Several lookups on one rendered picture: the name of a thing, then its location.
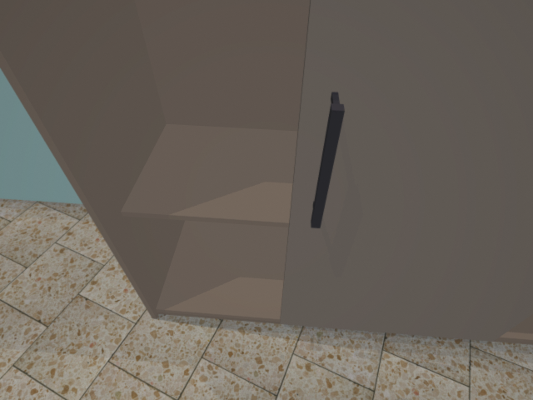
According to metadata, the handle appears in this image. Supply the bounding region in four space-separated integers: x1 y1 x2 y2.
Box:
311 92 345 228

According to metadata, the wardrobe door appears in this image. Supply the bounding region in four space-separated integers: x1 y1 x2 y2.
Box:
280 0 533 342
508 314 533 333

